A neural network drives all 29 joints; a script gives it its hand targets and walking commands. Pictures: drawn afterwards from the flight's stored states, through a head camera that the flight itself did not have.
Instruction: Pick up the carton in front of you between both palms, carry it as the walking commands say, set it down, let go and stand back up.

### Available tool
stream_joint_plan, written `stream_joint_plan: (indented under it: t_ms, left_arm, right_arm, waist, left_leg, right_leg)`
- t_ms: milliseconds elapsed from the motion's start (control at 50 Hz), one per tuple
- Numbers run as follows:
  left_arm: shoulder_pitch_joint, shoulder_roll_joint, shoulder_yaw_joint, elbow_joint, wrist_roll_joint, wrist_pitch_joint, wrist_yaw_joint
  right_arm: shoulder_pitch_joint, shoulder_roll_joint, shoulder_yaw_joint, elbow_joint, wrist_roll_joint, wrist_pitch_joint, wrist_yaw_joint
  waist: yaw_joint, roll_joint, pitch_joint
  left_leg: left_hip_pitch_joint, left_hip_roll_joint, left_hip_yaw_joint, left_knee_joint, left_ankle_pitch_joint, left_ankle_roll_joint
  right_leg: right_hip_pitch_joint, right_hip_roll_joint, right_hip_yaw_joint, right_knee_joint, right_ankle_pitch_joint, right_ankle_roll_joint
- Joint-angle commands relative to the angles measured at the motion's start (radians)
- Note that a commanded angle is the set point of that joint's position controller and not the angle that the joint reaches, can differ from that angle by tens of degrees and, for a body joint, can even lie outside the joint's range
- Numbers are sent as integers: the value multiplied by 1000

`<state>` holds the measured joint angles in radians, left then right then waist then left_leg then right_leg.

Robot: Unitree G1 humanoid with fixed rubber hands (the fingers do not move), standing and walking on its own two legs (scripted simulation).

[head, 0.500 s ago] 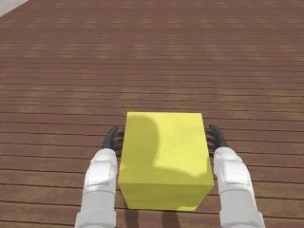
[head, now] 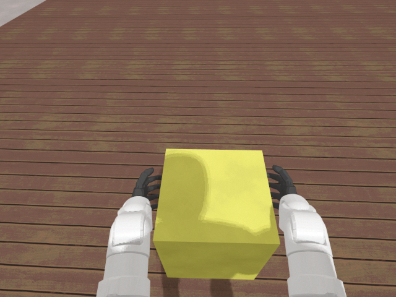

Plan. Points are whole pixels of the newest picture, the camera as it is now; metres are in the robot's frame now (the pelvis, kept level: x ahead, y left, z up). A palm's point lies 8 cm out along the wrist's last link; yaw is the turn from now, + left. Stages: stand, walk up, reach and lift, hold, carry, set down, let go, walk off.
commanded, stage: carry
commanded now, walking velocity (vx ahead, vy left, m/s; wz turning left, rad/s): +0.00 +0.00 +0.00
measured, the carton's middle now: (212, 217) +0.30 +0.00 -0.04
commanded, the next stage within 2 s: hold in 0.44 s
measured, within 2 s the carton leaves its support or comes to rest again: neither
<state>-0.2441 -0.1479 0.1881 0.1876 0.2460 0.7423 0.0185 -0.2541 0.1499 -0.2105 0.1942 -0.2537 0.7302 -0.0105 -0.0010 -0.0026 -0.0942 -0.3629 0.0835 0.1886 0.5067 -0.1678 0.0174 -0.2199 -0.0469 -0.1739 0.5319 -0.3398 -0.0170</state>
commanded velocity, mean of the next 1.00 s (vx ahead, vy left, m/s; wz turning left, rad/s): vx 0.00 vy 0.00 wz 0.00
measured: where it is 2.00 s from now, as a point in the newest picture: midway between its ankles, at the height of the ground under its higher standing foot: outside the picture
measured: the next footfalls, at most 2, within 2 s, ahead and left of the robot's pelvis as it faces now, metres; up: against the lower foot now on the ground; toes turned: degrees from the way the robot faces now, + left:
none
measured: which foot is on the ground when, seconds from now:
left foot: down 0.00-1.00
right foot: down 0.00-1.00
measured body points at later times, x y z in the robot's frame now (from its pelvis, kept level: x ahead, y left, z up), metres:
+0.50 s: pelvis -0.01 -0.01 +0.00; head -0.02 -0.01 +0.45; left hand +0.30 +0.14 +0.04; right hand +0.30 -0.16 +0.04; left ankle +0.06 +0.12 -0.73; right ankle -0.04 -0.09 -0.73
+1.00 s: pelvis -0.03 +0.03 +0.01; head -0.06 +0.05 +0.46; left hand +0.30 +0.13 +0.04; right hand +0.25 -0.17 +0.05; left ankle +0.06 +0.13 -0.73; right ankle -0.04 -0.09 -0.73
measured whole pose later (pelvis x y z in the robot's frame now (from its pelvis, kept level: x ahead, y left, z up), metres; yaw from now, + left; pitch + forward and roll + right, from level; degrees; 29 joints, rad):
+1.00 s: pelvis -0.03 +0.03 +0.01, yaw -10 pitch -9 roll +0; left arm -0.29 -0.16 0.23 0.25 0.31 0.73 0.00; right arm -0.32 0.17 -0.28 0.32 -0.30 0.67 0.02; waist 0.00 -0.04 0.07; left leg -0.10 0.01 0.06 0.38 -0.13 0.01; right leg -0.04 -0.01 0.01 0.42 -0.23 0.00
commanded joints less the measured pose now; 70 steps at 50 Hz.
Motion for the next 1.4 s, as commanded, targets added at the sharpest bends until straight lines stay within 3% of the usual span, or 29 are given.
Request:
stream_joint_plan:
  t_ms: [0, 420, 440, 460, 480, 500, 540, 580, 640, 680, 880, 1180, 1300, 1380]
  left_arm:
    - [-476, -885, -545, -62, -244, -39, -213]
    - [-477, -885, -546, -65, -246, -39, -214]
    - [-385, -895, -527, -93, -243, -36, -218]
    - [-414, -867, -535, -130, -241, -50, -215]
    - [-422, -873, -541, -142, -240, -53, -219]
    - [-431, -854, -556, -145, -242, -56, -221]
    - [-444, -862, -566, -147, -247, -64, -224]
    - [-451, -870, -562, -127, -243, -70, -223]
    - [-416, -875, -514, -85, -206, -70, -207]
    - [-413, -879, -487, -56, -186, -68, -204]
    - [-522, -930, -483, 9, -191, -58, -244]
    - [-598, -970, -444, 86, -192, -53, -276]
    - [-691, -947, -311, 221, -127, -87, -269]
    - [-749, -846, -155, 316, -27, -144, -248]
  right_arm:
    - [-447, 871, 553, -37, 242, -27, 218]
    - [-447, 872, 554, -39, 241, -25, 217]
    - [-367, 908, 522, -7, 228, -34, 223]
    - [-372, 887, 505, -24, 210, -61, 208]
    - [-345, 861, 488, -13, 181, -66, 198]
    - [-333, 859, 472, -13, 181, -75, 185]
    - [-338, 844, 476, -18, 177, -81, 185]
    - [-392, 866, 503, -26, 192, -82, 195]
    - [-453, 880, 540, -27, 224, -75, 221]
    - [-475, 878, 539, -10, 227, -72, 235]
    - [-515, 904, 456, 89, 193, -79, 263]
    - [-587, 927, 380, 161, 159, -88, 294]
    - [-702, 897, 271, 270, 93, -125, 296]
    - [-760, 847, 132, 363, -3, -176, 259]
  waist:
    - [0, 2, -244]
    - [1, 0, -243]
    - [1, -114, -84]
    - [-25, -111, -132]
    - [-16, -48, -148]
    - [-33, -51, -175]
    - [-34, -8, -157]
    - [-24, -17, -155]
    - [29, -21, -132]
    - [43, -25, -106]
    - [1, -16, -57]
    - [-1, 25, -69]
    - [6, 16, -19]
    - [16, 3, 25]
  left_leg:
    - [175, 94, -112, -41, 183, 2]
    - [173, 94, -106, -38, 173, -5]
    - [484, -192, -248, -46, 310, 24]
    - [511, -167, -276, -52, 368, 21]
    - [395, -170, -275, -75, 382, 5]
    - [431, -165, -272, -87, 376, -1]
    - [382, -188, -255, -107, 341, -19]
    - [404, -198, -254, -121, 257, -14]
    - [420, -196, -256, -136, 198, 0]
    - [431, -189, -256, -142, 159, 6]
    - [539, -165, -250, -144, 37, -8]
    - [533, -119, -286, -189, -51, -18]
    - [510, -119, -297, -165, -128, -10]
    - [443, -130, -291, -109, -146, 1]
  right_leg:
    - [-2, -117, 108, -102, 209, -5]
    - [-7, -116, 112, -103, 223, -14]
    - [-59, 81, 285, -199, 484, -16]
    - [-28, 74, 306, -196, 520, -20]
    - [125, 79, 305, -170, 597, -18]
    - [156, 89, 298, -190, 548, -12]
    - [226, 94, 283, -190, 562, -4]
    - [193, 92, 283, -205, 483, 7]
    - [152, 91, 287, -210, 407, 13]
    - [117, 93, 287, -219, 337, 11]
    - [-53, 100, 269, -254, 84, -29]
    - [-45, 121, 259, -224, 54, -40]
    - [-122, 118, 255, -186, -9, -38]
    - [-189, 123, 251, -128, -35, -35]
